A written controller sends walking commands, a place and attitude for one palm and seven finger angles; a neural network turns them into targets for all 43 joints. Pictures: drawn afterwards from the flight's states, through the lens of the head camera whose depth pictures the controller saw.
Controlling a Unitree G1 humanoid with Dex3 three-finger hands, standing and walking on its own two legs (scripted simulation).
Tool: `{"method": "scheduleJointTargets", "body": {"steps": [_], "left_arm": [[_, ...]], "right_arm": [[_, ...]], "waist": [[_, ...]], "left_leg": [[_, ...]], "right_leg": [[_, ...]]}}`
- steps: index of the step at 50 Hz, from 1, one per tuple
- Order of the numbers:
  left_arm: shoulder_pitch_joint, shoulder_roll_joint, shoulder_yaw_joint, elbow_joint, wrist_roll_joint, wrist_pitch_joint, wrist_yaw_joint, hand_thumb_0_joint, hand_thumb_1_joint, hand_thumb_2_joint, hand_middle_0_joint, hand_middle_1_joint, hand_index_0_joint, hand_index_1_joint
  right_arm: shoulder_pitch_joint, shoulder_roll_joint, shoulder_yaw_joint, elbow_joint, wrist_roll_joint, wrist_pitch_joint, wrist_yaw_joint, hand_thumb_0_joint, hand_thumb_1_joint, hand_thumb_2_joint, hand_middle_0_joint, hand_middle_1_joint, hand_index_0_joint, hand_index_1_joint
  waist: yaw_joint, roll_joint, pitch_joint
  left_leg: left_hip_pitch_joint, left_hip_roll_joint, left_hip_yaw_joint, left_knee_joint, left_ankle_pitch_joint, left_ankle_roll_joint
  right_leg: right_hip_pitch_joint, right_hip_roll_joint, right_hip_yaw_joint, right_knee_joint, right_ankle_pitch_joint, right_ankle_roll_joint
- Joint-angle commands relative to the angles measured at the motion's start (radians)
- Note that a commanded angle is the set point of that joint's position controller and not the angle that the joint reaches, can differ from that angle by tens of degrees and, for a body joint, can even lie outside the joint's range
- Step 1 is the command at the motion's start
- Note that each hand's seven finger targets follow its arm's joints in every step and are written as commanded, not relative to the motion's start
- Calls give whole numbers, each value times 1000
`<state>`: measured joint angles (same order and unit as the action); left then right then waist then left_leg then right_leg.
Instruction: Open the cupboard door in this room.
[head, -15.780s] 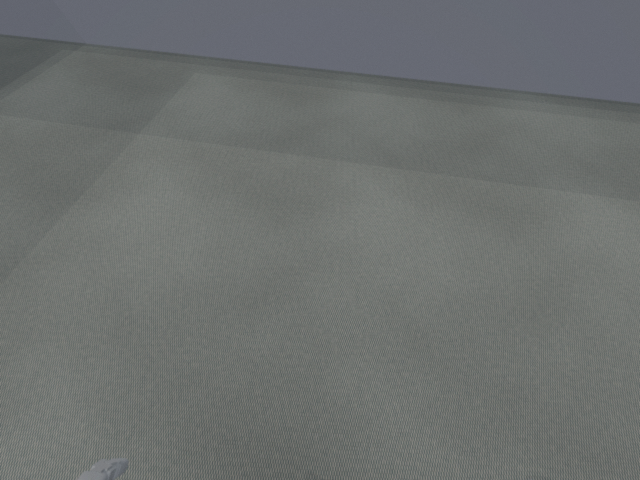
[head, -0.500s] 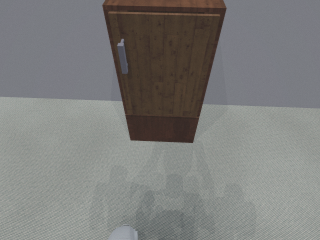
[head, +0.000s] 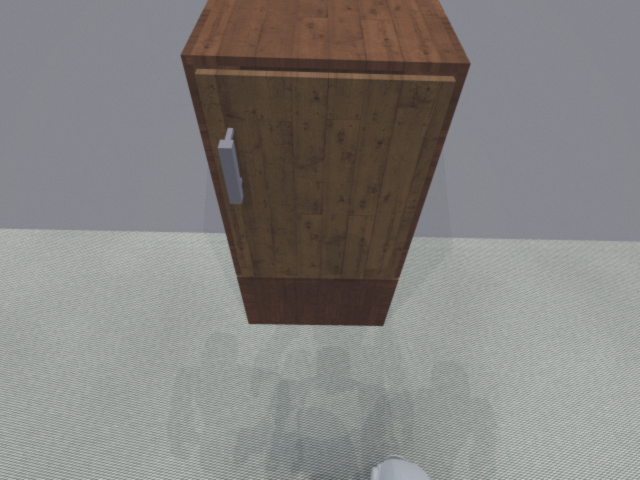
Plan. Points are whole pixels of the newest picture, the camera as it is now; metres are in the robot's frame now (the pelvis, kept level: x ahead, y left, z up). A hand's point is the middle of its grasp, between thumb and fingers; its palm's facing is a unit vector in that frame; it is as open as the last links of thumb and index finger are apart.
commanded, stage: take the last steps up to it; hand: left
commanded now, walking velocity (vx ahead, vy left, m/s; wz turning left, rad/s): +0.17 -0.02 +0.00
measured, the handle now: (233, 166) +0.65 +0.19 -0.02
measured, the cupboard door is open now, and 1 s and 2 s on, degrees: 0 0 0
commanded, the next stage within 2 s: come to a stop and stand still in 0.06 s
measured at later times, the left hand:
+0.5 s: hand out of the picture +0.14 +0.17 -0.18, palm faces +0.07 -0.97 -0.22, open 7.3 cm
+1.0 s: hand out of the picture +0.11 +0.15 -0.18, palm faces +0.00 -0.97 -0.24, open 7.4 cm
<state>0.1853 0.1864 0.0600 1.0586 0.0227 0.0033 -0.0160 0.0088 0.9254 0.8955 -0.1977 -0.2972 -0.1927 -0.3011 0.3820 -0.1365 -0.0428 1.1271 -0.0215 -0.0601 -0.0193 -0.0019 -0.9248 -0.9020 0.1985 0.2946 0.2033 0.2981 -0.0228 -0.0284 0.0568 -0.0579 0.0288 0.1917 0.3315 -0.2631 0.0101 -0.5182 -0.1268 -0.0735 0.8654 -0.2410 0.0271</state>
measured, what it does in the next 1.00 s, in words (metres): steps on the spot: right foot, then left foot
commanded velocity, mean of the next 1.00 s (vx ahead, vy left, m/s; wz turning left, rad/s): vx -0.04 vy -0.02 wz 0.00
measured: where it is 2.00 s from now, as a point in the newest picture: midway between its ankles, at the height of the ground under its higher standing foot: outside the picture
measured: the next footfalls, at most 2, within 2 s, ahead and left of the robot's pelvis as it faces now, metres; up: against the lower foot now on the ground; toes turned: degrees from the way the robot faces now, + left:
right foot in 0.12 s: +0.16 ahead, -0.14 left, +0.00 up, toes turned -9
left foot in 0.54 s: +0.11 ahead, +0.07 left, +0.00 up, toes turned +2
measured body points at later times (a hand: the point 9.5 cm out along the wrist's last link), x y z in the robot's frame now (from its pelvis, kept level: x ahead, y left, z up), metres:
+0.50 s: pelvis +0.09 -0.02 -0.01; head +0.13 -0.02 +0.44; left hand +0.14 +0.22 -0.16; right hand +0.18 -0.27 -0.16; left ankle +0.11 +0.10 -0.72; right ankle +0.12 -0.14 -0.74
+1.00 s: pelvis +0.06 -0.04 -0.01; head +0.09 -0.05 +0.44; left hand +0.11 +0.20 -0.16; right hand +0.08 -0.28 -0.17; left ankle +0.11 +0.10 -0.74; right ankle +0.03 -0.17 -0.75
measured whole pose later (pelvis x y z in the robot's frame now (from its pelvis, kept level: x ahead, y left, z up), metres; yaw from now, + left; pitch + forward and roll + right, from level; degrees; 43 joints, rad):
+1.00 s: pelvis +0.06 -0.04 -0.01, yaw +0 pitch -1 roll +1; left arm 0.19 0.20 0.04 1.07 0.01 0.03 0.01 0.01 0.91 0.90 -0.20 -0.30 -0.19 -0.30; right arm 0.23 -0.18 -0.05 1.08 -0.01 0.01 -0.03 0.00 -0.91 -0.90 0.20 0.30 0.21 0.30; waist -0.03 0.00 0.06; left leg -0.30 0.06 0.08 0.48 -0.17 -0.03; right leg -0.18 -0.06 -0.04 0.51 -0.32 0.02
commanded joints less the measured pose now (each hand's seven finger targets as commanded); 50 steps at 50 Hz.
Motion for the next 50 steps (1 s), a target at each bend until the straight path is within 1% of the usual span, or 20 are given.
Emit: {"method": "scheduleJointTargets", "body": {"steps": [1, 4, 5, 6, 7, 9, 12, 21, 23, 25, 26, 27, 28, 29, 32, 38, 44, 47, 48, 50], "left_arm": [[-42, 13, -10, -67, 0, -31, -2, 0, 900, 900, -200, -300, -200, -300], [177, 71, 3, 10, 4, -49, 5, 0, 900, 900, -200, -300, -200, -300], [276, 160, 22, 44, 9, -64, 17, 0, 900, 900, -200, -300, -200, -300], [342, 237, 34, 51, -4, -65, 25, 0, 900, 900, -200, -300, -200, -300], [293, 222, 32, 41, -13, -66, 31, 0, 900, 900, -200, -300, -200, -300], [131, 131, 9, 2, -12, -60, 40, 0, 900, 900, -200, -300, -200, -300], [21, 79, -8, -35, -3, -55, 52, 0, 900, 900, -200, -300, -200, -300], [17, 166, 25, -74, 8, -4, 61, 0, 900, 900, -200, -300, -200, -300], [4, 174, 26, -81, 9, 1, 59, 0, 900, 900, -200, -300, -200, -300], [-8, 165, 23, -80, 0, 9, 57, 0, 900, 900, -200, -300, -200, -300], [25, 127, 12, -82, -4, 14, 54, 0, 900, 900, -200, -300, -200, -300], [75, 70, 1, -89, -12, 20, 52, 0, 900, 900, -200, -300, -200, -300], [51, 73, -5, -93, -11, 22, 53, 0, 900, 900, -200, -300, -200, -300], [50, 76, -3, -82, -9, 33, 55, 0, 900, 900, -200, -300, -200, -300], [78, 98, 8, -40, -5, 27, 34, 0, 900, 900, -200, -300, -200, -300], [47, 92, 7, -48, -5, 37, 23, 0, 900, 900, -200, -300, -200, -300], [27, 48, -11, -44, -10, 30, 21, 0, 900, 900, -200, -300, -200, -300], [122, 52, -15, 2, -12, 17, 26, 0, 900, 900, -200, -300, -200, -300], [156, 77, -14, 17, -9, 10, 32, 0, 900, 900, -200, -300, -200, -300], [93, 169, -11, 2, -6, -2, 41, 0, 900, 900, -200, -300, -200, -300]], "right_arm": [[49, -144, -31, -17, -7, -2, -4, 0, -900, -900, 200, 300, 200, 300], [18, -131, -26, -10, 3, 3, -1, 0, -900, -900, 200, 300, 200, 300], [49, -77, -16, -16, 12, -2, 7, 0, -900, -900, 200, 300, 200, 300], [57, -51, -7, -49, 17, 9, 9, 0, -900, -900, 200, 300, 200, 300], [14, -73, -9, -53, 17, 26, 4, 0, -900, -900, 200, 300, 200, 300], [-31, -60, -12, -42, 11, 30, 4, 0, -900, -900, 200, 300, 200, 300], [38, -16, 3, -2, 14, 64, 0, 0, -900, -900, 200, 300, 200, 300], [-126, -87, -23, -115, 16, 101, 7, 0, -900, -900, 200, 300, 200, 300], [-127, -92, -21, -124, 15, 95, 6, 0, -900, -900, 200, 300, 200, 300], [-85, -101, -18, -116, 12, 80, 6, 0, -900, -900, 200, 300, 200, 300], [-82, -138, -21, -118, 8, 67, 6, 0, -900, -900, 200, 300, 200, 300], [-104, -214, -29, -143, 0, 57, 4, 0, -900, -900, 200, 300, 200, 300], [-132, -232, -30, -160, -1, 60, -5, 0, -900, -900, 200, 300, 200, 300], [-160, -233, -29, -158, -3, 54, -19, 0, -900, -900, 200, 300, 200, 300], [-210, -196, -15, -162, -2, 49, -28, 0, -900, -900, 200, 300, 200, 300], [-114, -207, -30, -122, 0, 51, -34, 0, -900, -900, 200, 300, 200, 300], [-116, -219, -45, -100, -7, 61, -20, 0, -900, -900, 200, 300, 200, 300], [-141, -206, -42, -90, 2, 63, -13, 0, -900, -900, 200, 300, 200, 300], [-142, -178, -40, -87, 10, 63, -10, 0, -900, -900, 200, 300, 200, 300], [-144, -78, -9, -101, 18, 69, 2, 0, -900, -900, 200, 300, 200, 300]], "waist": [[-10, 168, 29], [100, 67, -70], [132, -135, -153], [127, -287, -169], [127, -246, -165], [70, -78, -34], [3, -50, -50], [40, -167, -48], [27, -156, -65], [-4, -118, -90], [5, 37, -115], [18, 288, -108], [5, 269, -72], [10, 305, -93], [32, 173, -97], [-9, 148, -108], [-21, 217, -99], [28, 189, -112], [41, 132, -104], [19, -116, -25]], "left_leg": [[-19, 264, -137, -39, 377, 118], [-128, 185, -75, 205, 303, 49], [-320, 106, -15, 445, 78, 7], [-461, 9, -40, 696, -348, -16], [-461, 42, -156, 802, -356, -8], [-470, 88, -191, 839, -207, -15], [-299, 84, -179, 645, -135, -46], [-305, 19, -162, 508, -158, -56], [-249, 14, -147, 391, -98, -53], [-103, 21, -130, 152, 107, -46], [-20, 101, -210, 78, 256, -22], [-51, 294, -411, -3, 458, 61], [-151, 358, -473, -56, 514, 141], [-158, 350, -470, -68, 487, 151], [-71, 283, -357, -20, 494, 147], [36, 290, -334, -20, 519, 148], [-39, 260, -334, -42, 278, 134], [-128, 202, -299, -1, 150, 83], [-191, 160, -257, 48, 83, 43], [-300, 40, -144, 157, -115, -38]], "right_leg": [[74, 37, -55, -213, -13, -18], [426, 56, -62, -397, 138, -37], [649, -131, 145, -427, 226, -94], [686, -328, 394, -527, 377, -188], [576, -332, 413, -576, 305, -223], [404, -276, 291, -592, 294, -213], [258, -203, 89, -565, 544, -166], [306, -214, 94, -491, 586, -208], [301, -191, 86, -462, 524, -190], [255, -138, 57, -382, 362, -126], [193, -64, 21, -287, 172, -74], [134, 40, -35, -189, -146, -11], [149, 80, 13, -41, -327, 0], [148, 78, 84, 58, -340, -1], [73, 81, 119, 155, -221, 7], [36, 74, 104, 129, -208, 31], [176, 77, 38, -152, -247, 12], [347, 93, -6, -429, -45, 1], [427, 67, 19, -535, 27, -3], [350, -158, 242, -658, -102, -97]]}}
